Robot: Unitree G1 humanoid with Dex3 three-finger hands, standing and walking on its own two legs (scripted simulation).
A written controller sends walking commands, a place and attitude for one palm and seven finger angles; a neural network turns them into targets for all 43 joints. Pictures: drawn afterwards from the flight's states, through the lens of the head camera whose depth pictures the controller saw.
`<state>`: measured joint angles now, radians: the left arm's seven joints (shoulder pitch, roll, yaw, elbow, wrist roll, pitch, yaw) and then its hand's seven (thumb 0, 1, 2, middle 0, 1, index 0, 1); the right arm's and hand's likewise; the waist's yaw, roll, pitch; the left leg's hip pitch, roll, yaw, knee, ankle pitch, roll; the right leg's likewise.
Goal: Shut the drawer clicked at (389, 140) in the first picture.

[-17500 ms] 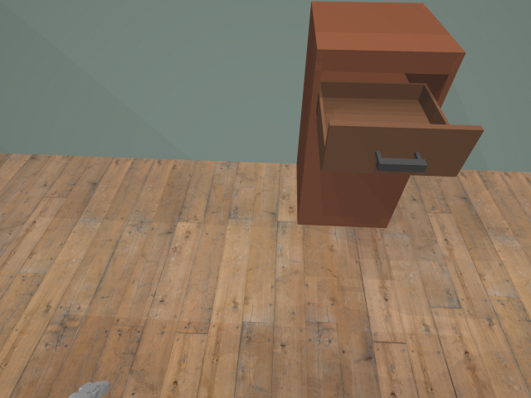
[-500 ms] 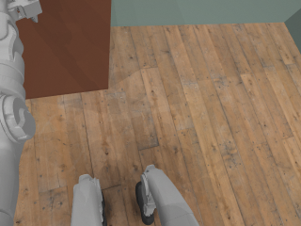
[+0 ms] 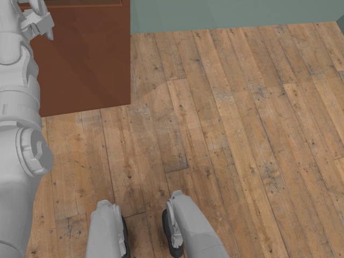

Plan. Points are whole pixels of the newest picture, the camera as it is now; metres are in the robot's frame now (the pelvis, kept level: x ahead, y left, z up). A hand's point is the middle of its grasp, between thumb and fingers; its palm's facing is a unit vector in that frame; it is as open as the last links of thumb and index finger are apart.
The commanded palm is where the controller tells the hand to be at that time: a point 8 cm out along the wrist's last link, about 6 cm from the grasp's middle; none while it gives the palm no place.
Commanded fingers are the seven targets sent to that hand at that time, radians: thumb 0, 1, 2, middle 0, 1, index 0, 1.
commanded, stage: pull the fist back off the drawer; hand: left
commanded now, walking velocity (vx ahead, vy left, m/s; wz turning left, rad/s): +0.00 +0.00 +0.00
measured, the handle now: out of the picture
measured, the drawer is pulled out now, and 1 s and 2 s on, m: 0.00 0.00 0.00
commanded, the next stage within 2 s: draw the hand back to the body in 0.14 s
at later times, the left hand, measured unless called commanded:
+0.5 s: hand (21, 40) +0.50 +0.18 +0.11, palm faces +0.07 -1.00 -0.04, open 3.3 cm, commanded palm +0.46 +0.22 +0.13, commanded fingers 0.00 0.90 0.90 -1.40 -1.60 -1.40 -1.60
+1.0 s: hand out of the picture +0.34 +0.22 +0.21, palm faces +0.25 -0.93 -0.25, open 3.3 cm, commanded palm +0.29 +0.26 +0.24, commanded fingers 0.00 0.90 0.90 -1.40 -1.60 -1.40 -1.60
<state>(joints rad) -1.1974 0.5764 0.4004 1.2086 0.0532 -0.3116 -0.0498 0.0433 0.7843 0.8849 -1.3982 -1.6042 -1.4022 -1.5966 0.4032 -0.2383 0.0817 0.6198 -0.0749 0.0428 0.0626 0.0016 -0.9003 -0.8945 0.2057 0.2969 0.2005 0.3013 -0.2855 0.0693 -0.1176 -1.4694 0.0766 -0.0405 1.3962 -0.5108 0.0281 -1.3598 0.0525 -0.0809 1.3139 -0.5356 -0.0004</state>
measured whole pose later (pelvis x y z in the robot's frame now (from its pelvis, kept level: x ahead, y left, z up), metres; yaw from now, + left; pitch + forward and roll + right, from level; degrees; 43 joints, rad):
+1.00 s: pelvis +0.05 +0.00 +0.13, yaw +5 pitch +4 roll -1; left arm 0.02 0.31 0.10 0.12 -0.08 -0.07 0.07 0.01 0.89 0.89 -1.40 -1.60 -1.40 -1.60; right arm 0.18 -0.23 0.05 0.50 0.05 0.08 -0.08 0.01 -0.90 -0.90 0.20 0.30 0.20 0.30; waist 0.00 0.04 -0.06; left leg -0.41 0.01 0.02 0.68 -0.34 0.02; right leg -0.33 0.00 -0.02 0.64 -0.37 0.00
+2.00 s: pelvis +0.05 +0.00 +0.15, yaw +4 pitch +1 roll -1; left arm 0.60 0.37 0.34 -0.48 -0.06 -0.16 0.09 0.01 0.89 0.89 -1.40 -1.60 -1.41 -1.60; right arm 0.15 -0.25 -0.02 0.56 0.00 0.03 -0.07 0.01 -0.90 -0.90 0.20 0.30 0.20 0.30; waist 0.00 0.06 0.03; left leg -0.22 0.00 0.03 0.42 -0.21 0.02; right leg -0.14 0.00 -0.01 0.37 -0.24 0.01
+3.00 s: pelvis -0.13 -0.03 +0.14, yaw +5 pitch +5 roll -2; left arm 0.61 0.41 0.39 -0.66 -0.04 -0.24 0.14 0.01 0.89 0.89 -1.41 -1.60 -1.41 -1.60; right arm 0.16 -0.14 0.00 0.60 -0.04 -0.13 -0.03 0.01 -0.90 -0.89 0.21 0.30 0.20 0.30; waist 0.01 -0.01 0.00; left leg -0.49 0.08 0.05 0.46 -0.06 0.01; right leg -0.26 0.05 0.01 0.68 -0.47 0.01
